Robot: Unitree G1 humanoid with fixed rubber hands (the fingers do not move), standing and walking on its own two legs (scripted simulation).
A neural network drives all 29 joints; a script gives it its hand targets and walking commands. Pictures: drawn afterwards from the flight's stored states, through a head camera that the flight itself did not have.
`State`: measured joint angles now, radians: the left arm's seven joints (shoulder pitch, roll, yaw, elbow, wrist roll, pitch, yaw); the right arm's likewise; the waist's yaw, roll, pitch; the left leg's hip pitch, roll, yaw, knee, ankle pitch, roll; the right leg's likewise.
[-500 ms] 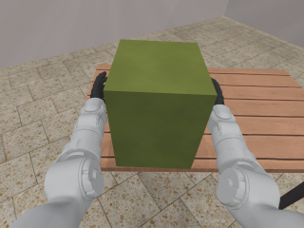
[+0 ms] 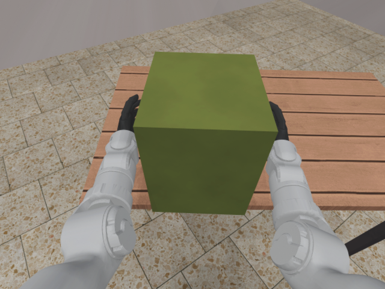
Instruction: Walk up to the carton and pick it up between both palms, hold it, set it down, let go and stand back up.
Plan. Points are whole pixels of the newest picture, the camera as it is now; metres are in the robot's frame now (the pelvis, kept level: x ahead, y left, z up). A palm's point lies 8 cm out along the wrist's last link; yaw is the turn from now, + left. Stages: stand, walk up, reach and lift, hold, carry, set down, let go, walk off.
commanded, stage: set down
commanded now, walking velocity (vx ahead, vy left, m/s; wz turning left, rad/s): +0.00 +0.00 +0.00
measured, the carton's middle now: (201, 136) +0.45 -0.03 +0.05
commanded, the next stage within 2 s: none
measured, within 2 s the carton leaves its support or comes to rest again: neither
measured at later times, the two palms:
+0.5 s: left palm (131, 130) +0.44 +0.13 +0.09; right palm (278, 142) +0.39 -0.19 +0.09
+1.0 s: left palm (130, 132) +0.44 +0.14 +0.09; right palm (277, 144) +0.39 -0.18 +0.09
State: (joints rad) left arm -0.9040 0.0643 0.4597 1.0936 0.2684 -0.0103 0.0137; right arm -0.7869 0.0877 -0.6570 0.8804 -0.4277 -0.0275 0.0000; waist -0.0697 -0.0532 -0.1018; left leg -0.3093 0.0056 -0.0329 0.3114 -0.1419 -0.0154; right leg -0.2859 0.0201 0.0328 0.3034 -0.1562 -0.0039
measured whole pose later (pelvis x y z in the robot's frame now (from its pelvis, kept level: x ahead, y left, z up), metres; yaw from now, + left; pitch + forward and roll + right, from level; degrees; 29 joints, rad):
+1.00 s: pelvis +0.00 +0.01 +0.00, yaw -1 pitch +7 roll +0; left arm -0.88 -0.01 0.56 0.99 0.39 -0.05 -0.04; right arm -0.73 0.13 -0.72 0.77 -0.49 -0.12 0.05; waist -0.05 -0.04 -0.03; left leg -0.27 0.01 0.01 0.29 -0.14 0.00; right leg -0.25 0.00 -0.01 0.29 -0.16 0.00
